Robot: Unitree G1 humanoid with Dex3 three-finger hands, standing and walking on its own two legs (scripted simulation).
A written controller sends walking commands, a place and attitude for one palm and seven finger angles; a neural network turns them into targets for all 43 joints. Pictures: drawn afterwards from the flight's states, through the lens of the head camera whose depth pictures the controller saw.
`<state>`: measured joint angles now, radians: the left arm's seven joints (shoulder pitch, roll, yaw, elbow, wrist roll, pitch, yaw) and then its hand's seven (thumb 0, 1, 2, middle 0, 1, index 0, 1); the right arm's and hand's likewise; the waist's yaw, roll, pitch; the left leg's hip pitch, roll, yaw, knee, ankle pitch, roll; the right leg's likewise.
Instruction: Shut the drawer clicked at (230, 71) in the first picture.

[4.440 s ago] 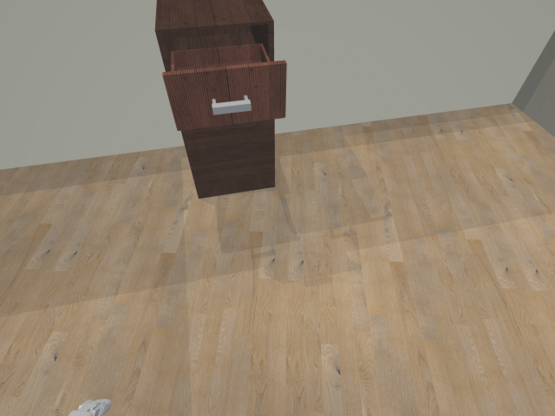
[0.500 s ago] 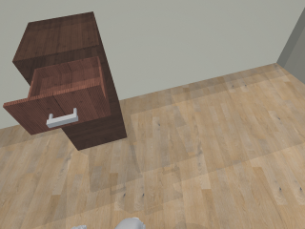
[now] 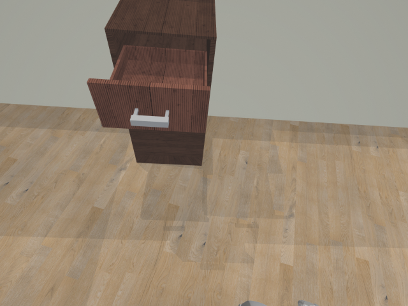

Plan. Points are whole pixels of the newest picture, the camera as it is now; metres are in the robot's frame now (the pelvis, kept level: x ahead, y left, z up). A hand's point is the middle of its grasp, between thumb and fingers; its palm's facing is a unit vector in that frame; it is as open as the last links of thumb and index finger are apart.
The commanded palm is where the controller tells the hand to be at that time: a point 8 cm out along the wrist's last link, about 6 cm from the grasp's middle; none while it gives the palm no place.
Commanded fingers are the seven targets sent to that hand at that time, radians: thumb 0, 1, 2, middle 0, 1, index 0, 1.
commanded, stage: take the last steps up to it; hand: left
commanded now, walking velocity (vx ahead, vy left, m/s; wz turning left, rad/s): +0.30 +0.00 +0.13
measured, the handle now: (150, 116) +0.61 +0.22 -0.06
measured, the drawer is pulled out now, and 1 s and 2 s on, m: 0.30 0.30 0.30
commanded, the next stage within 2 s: come to a stop and stand still in 1.22 s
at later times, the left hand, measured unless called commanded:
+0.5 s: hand out of the picture +0.01 +0.14 -0.16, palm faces +0.12 -0.97 -0.19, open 7.3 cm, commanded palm none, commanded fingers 0.00 0.90 0.90 -0.20 -0.30 -0.20 -0.30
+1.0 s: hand (105, 264) +0.21 +0.25 -0.17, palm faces +0.10 -0.98 -0.16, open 7.4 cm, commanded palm none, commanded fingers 0.00 0.90 0.90 -0.20 -0.30 -0.20 -0.30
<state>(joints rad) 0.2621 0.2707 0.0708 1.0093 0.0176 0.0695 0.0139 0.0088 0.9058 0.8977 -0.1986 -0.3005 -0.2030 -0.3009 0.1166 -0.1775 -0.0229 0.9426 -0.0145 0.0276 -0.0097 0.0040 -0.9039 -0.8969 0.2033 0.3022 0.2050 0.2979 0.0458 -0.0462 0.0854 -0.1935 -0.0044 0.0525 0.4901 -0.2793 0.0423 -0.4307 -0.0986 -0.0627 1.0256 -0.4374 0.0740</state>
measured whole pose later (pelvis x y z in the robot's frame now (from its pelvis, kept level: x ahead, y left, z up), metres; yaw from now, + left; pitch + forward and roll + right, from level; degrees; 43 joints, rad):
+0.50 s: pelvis +0.05 -0.02 +0.01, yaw +4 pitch -2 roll +0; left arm 0.39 0.13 0.03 1.09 0.02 -0.05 0.01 0.00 0.92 0.90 -0.20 -0.30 -0.21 -0.30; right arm 0.33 -0.20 -0.08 1.09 -0.03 0.03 0.02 0.01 -0.91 -0.90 0.20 0.30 0.20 0.30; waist -0.01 0.03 0.01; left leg -0.52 0.08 0.04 1.02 -0.21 -0.01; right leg -0.06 -0.01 -0.12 0.32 -0.24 -0.03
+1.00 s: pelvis +0.19 +0.06 +0.01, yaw +2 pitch -1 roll +0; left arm 0.24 0.19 0.07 1.07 0.03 0.00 -0.01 0.01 0.91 0.90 -0.20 -0.30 -0.20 -0.30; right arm 0.27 -0.14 -0.05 1.05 -0.02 -0.08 -0.03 -0.01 -0.94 -0.90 0.20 0.30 0.20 0.30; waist 0.01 -0.05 0.02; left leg -0.13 0.01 0.19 0.35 -0.20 0.06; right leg -0.53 -0.11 -0.07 1.04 -0.24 0.02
